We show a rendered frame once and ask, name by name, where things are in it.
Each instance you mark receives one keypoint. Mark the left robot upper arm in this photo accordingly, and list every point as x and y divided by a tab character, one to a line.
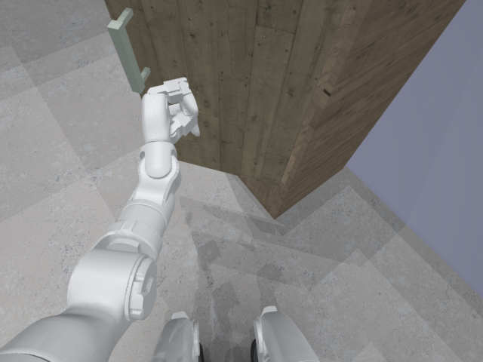
110	290

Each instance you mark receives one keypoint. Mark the left robot thigh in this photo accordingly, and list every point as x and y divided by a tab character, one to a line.
178	341

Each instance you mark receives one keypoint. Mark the right robot thigh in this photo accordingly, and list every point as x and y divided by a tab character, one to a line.
277	335

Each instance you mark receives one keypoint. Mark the robot left hand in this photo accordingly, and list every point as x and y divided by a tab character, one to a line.
157	115

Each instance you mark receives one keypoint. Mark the handle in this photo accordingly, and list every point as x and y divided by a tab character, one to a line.
125	52

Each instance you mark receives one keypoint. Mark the cupboard door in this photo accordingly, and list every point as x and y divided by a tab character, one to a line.
252	66

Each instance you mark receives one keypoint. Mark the robot thigh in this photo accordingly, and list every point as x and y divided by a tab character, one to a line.
277	335
178	341

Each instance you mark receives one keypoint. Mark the robot left forearm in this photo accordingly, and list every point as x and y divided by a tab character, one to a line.
145	217

